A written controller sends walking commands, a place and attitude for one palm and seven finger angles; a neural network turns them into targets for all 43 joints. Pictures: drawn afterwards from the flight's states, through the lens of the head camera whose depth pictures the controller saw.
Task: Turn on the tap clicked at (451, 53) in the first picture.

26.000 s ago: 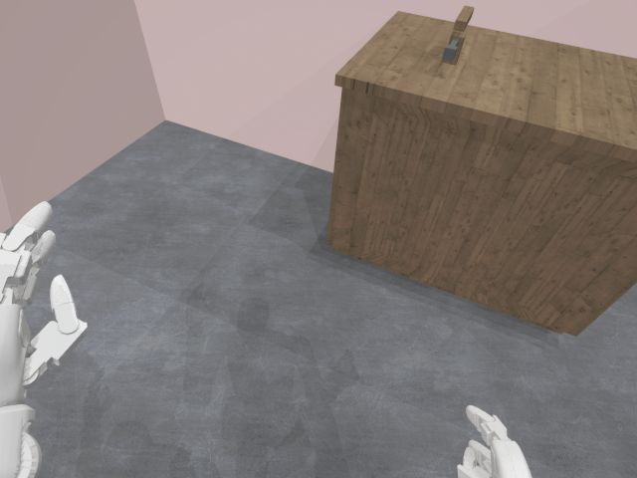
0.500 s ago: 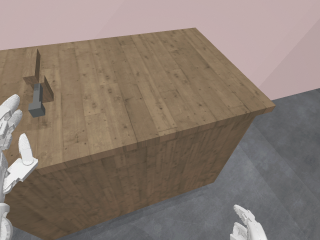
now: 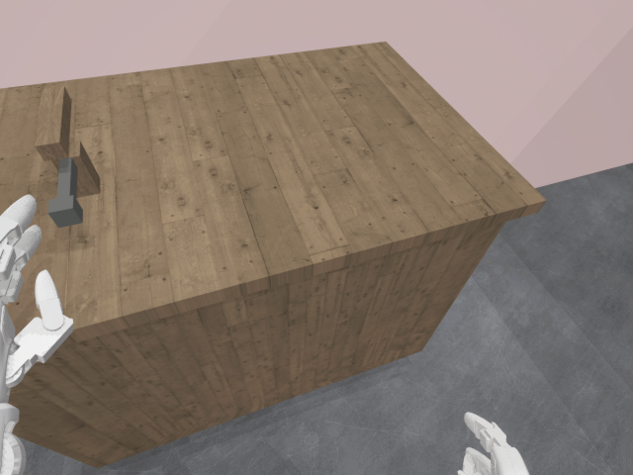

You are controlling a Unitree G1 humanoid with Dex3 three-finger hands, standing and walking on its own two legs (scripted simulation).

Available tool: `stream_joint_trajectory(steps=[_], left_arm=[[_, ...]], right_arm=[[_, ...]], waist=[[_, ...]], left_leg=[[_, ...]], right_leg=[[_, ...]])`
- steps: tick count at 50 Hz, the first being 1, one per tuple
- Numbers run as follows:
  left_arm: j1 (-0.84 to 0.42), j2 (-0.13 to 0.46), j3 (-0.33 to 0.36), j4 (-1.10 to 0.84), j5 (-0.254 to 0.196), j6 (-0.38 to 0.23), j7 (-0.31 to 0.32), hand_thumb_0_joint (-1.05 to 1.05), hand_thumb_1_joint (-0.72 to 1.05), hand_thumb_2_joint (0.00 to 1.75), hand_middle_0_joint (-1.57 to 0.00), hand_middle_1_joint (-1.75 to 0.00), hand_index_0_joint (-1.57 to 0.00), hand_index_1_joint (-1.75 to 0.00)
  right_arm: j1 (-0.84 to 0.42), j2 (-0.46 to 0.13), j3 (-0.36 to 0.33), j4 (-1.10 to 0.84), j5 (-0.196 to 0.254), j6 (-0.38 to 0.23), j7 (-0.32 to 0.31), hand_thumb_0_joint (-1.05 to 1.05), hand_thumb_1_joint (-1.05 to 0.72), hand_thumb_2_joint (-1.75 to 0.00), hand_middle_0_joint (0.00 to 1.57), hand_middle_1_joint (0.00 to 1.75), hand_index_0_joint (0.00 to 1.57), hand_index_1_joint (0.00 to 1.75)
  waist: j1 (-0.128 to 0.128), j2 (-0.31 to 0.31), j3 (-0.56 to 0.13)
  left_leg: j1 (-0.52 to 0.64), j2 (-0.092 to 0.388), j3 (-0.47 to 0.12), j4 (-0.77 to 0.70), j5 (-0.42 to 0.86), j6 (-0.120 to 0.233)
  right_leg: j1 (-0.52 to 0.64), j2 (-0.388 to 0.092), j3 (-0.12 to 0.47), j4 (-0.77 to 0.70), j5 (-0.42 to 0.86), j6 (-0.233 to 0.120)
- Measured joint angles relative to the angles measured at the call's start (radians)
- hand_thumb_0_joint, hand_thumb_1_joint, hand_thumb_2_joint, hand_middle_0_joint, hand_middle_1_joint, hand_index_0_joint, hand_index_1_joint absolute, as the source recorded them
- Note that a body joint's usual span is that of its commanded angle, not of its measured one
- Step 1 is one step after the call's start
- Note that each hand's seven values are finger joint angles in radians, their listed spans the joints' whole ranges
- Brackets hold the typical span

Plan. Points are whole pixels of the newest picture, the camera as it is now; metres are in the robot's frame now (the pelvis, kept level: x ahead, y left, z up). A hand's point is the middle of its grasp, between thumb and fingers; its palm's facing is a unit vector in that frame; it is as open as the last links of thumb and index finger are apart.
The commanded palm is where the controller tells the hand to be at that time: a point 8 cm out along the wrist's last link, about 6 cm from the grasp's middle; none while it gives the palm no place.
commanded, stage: come to a stop and stand still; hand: left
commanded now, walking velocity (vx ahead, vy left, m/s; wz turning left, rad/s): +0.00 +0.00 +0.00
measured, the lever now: (66, 211) +0.39 +0.35 +0.10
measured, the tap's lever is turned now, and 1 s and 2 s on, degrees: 0 0 0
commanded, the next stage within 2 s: look again from close up in 0.06 s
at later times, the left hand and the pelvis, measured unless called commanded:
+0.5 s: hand (32, 295) +0.24 +0.28 +0.16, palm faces +0.38 -0.82 -0.42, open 7.5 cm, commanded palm +0.17 +0.30 +0.18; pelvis +0.00 +0.02 +0.00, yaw -2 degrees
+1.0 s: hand (50, 343) +0.20 +0.26 +0.14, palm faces +0.31 -0.88 -0.37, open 7.5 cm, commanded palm +0.14 +0.29 +0.18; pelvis -0.02 +0.02 +0.01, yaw -1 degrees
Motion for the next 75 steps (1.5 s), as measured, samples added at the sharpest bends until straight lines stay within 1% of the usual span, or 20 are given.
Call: stream_joint_trajectory(steps=[3,6,9,12,14,18,22,26,30,32,34,36,38,44,48,52,56,63,69,75], left_arm=[[-0.174,0.132,0.023,0.071,0.019,-0.058,-0.026,0.02,0.88,0.90,-0.22,-0.31,-0.21,-0.30],[-0.307,0.191,0.123,0.131,0.004,-0.104,-0.013,0.02,0.88,0.90,-0.22,-0.31,-0.21,-0.30],[-0.285,0.127,0.135,0.107,-0.017,-0.113,0.002,0.02,0.89,0.90,-0.21,-0.31,-0.21,-0.30],[-0.158,0.028,0.049,0.036,-0.008,-0.104,-0.009,0.02,0.89,0.90,-0.20,-0.31,-0.20,-0.30],[-0.075,-0.005,-0.008,0.013,0.005,-0.093,-0.029,0.02,0.89,0.90,-0.20,-0.31,-0.20,-0.30],[-0.001,0.023,-0.013,0.030,0.011,-0.065,-0.048,0.01,0.88,0.90,-0.22,-0.31,-0.21,-0.30],[-0.021,0.055,0.044,0.035,0.001,-0.026,-0.031,0.02,0.88,0.90,-0.22,-0.31,-0.21,-0.30],[-0.054,0.025,0.051,-0.013,-0.002,-0.019,-0.009,0.02,0.88,0.90,-0.22,-0.31,-0.21,-0.30],[-0.062,-0.019,0.014,-0.028,0.005,-0.030,-0.004,0.02,0.89,0.90,-0.21,-0.31,-0.21,-0.30],[-0.173,0.064,0.004,0.036,0.022,-0.063,-0.024,0.02,0.88,0.90,-0.21,-0.31,-0.21,-0.30],[-0.286,0.128,0.054,0.127,0.024,-0.092,-0.026,0.02,0.88,0.90,-0.22,-0.31,-0.21,-0.30],[-0.350,0.149,0.101,0.191,0.006,-0.097,-0.015,0.02,0.88,0.90,-0.22,-0.31,-0.21,-0.30],[-0.340,0.125,0.117,0.201,-0.015,-0.091,-0.003,0.02,0.88,0.90,-0.21,-0.31,-0.21,-0.30],[-0.091,-0.021,-0.042,0.078,-0.007,-0.077,-0.021,0.02,0.89,0.90,-0.20,-0.31,-0.20,-0.30],[-0.018,0.002,-0.059,0.078,-0.001,-0.065,-0.034,0.02,0.88,0.90,-0.21,-0.31,-0.21,-0.30],[-0.049,0.045,0.006,0.085,-0.015,-0.044,-0.013,0.02,0.88,0.90,-0.22,-0.31,-0.21,-0.30],[-0.070,0.033,0.042,0.033,-0.019,-0.050,0.008,0.02,0.88,0.90,-0.22,-0.31,-0.21,-0.30],[-0.055,-0.030,-0.017,0.042,0.005,-0.056,0.001,0.02,0.89,0.90,-0.21,-0.31,-0.20,-0.30],[-0.084,-0.042,-0.031,0.125,0.012,-0.014,-0.001,0.02,0.89,0.90,-0.21,-0.31,-0.21,-0.30],[-0.098,-0.045,-0.031,0.078,0.012,0.000,0.009,0.02,0.89,0.90,-0.21,-0.31,-0.20,-0.30]], right_arm=[[0.033,-0.013,0.030,-0.021,0.006,-0.060,-0.023,0.01,-0.90,-0.90,0.20,0.30,0.20,0.30],[0.003,-0.014,0.051,-0.020,-0.023,-0.084,0.012,0.01,-0.90,-0.90,0.20,0.30,0.20,0.30],[-0.009,-0.029,0.044,-0.049,-0.029,-0.098,0.046,0.01,-0.90,-0.90,0.20,0.30,0.20,0.30],[-0.021,-0.046,0.026,-0.067,-0.028,-0.095,0.058,0.01,-0.90,-0.89,0.21,0.30,0.21,0.30],[-0.033,-0.046,0.017,-0.072,-0.030,-0.079,0.050,0.01,-0.90,-0.89,0.21,0.30,0.21,0.30],[-0.052,-0.026,0.018,-0.080,-0.035,-0.038,0.018,0.01,-0.90,-0.90,0.20,0.30,0.20,0.30],[-0.055,-0.021,0.027,-0.086,-0.042,-0.023,0.003,0.01,-0.90,-0.90,0.20,0.30,0.20,0.30],[-0.063,-0.028,0.039,-0.073,-0.043,-0.027,0.005,0.01,-0.90,-0.90,0.20,0.30,0.20,0.30],[-0.081,-0.021,0.048,-0.060,-0.045,-0.022,0.006,0.01,-0.90,-0.90,0.21,0.30,0.20,0.30],[-0.042,-0.019,0.067,-0.098,-0.013,-0.035,-0.023,0.01,-0.90,-0.90,0.20,0.30,0.20,0.30],[-0.043,0.002,0.080,-0.084,-0.022,-0.047,-0.005,0.01,-0.90,-0.90,0.20,0.30,0.20,0.30],[-0.046,0.011,0.087,-0.075,-0.033,-0.049,0.019,0.01,-0.90,-0.89,0.21,0.30,0.20,0.30],[-0.038,0.008,0.081,-0.079,-0.034,-0.055,0.041,0.01,-0.90,-0.89,0.21,0.30,0.21,0.30],[-0.001,-0.042,0.035,-0.072,-0.031,-0.065,0.054,0.01,-0.90,-0.89,0.21,0.30,0.21,0.30],[0.005,-0.051,0.019,-0.051,-0.034,-0.047,0.018,0.01,-0.90,-0.89,0.21,0.30,0.21,0.30],[0.010,-0.059,0.013,-0.043,-0.031,-0.048,-0.003,0.01,-0.90,-0.90,0.20,0.30,0.20,0.30],[-0.007,-0.061,0.019,-0.035,-0.032,-0.058,-0.005,0.01,-0.90,-0.90,0.20,0.30,0.20,0.30],[-0.049,-0.027,0.036,-0.043,-0.038,-0.048,-0.006,0.01,-0.90,-0.90,0.20,0.30,0.20,0.30],[-0.057,0.002,0.058,-0.062,-0.040,-0.031,-0.015,0.01,-0.90,-0.89,0.21,0.30,0.20,0.30],[-0.048,0.000,0.066,-0.061,-0.048,-0.032,-0.014,0.01,-0.90,-0.89,0.21,0.30,0.21,0.30]], waist=[[0.040,-0.006,0.004],[0.040,-0.016,-0.005],[0.013,0.003,-0.027],[-0.013,0.027,-0.041],[-0.024,0.030,-0.042],[-0.025,0.004,-0.020],[0.003,-0.006,0.009],[0.034,0.016,0.018],[0.048,0.032,0.000],[0.068,0.026,-0.004],[0.077,0.005,-0.005],[0.074,0.000,-0.015],[0.061,0.006,-0.026],[0.020,0.021,-0.036],[0.004,-0.007,-0.019],[0.009,-0.014,0.004],[0.021,-0.001,0.009],[0.031,0.023,-0.031],[0.038,0.021,-0.032],[0.042,0.017,-0.009]], left_leg=[[-0.027,0.004,-0.019,0.010,0.002,-0.004],[-0.051,0.023,-0.008,0.019,-0.006,-0.012],[-0.046,0.025,0.012,0.011,-0.013,-0.004],[-0.020,0.015,0.037,-0.016,-0.012,0.012],[-0.007,0.007,0.049,-0.033,-0.008,0.019],[0.007,-0.008,0.055,-0.057,0.007,0.025],[0.001,-0.014,0.046,-0.055,0.017,0.026],[-0.003,-0.012,0.034,-0.046,0.021,0.027],[0.000,-0.011,0.034,-0.051,0.031,0.027],[-0.019,-0.019,0.017,-0.033,0.033,0.027],[-0.024,-0.022,0.011,-0.031,0.039,0.021],[-0.034,-0.010,0.013,-0.029,0.043,0.014],[-0.037,-0.001,0.020,-0.030,0.045,0.011],[-0.018,0.001,0.044,-0.046,0.048,0.021],[-0.015,-0.003,0.039,-0.054,0.058,0.021],[-0.020,-0.007,0.024,-0.053,0.069,0.020],[-0.016,-0.008,0.022,-0.054,0.076,0.023],[0.000,-0.013,0.040,-0.078,0.089,0.031],[0.005,-0.015,0.043,-0.097,0.104,0.032],[0.007,-0.016,0.037,-0.105,0.109,0.033]], right_leg=[[-0.011,0.003,-0.019,-0.012,0.003,0.002],[-0.029,0.023,-0.009,-0.031,0.020,-0.012],[-0.027,0.027,0.012,-0.046,0.026,-0.001],[-0.014,0.018,0.038,-0.061,0.029,0.018],[-0.009,0.011,0.050,-0.065,0.029,0.028],[-0.009,-0.002,0.057,-0.059,0.029,0.034],[-0.010,-0.009,0.047,-0.057,0.033,0.033],[0.002,-0.009,0.034,-0.075,0.048,0.035],[0.008,-0.008,0.035,-0.087,0.063,0.036],[-0.010,-0.013,0.025,-0.055,0.045,0.042],[-0.021,-0.016,0.020,-0.037,0.044,0.022],[-0.026,-0.004,0.021,-0.049,0.056,0.016],[-0.026,0.006,0.028,-0.066,0.070,0.013],[-0.013,0.009,0.052,-0.087,0.086,0.024],[-0.010,0.005,0.048,-0.088,0.090,0.024],[-0.005,0.000,0.032,-0.094,0.098,0.022],[0.005,-0.001,0.030,-0.108,0.111,0.026],[0.015,-0.005,0.049,-0.130,0.130,0.036],[0.019,-0.006,0.052,-0.146,0.144,0.037],[0.025,-0.007,0.046,-0.161,0.150,0.036]])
